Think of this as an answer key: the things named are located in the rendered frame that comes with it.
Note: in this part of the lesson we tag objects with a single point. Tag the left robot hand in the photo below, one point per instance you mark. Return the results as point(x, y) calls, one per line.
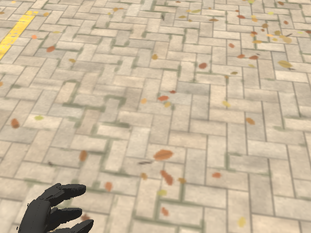
point(40, 217)

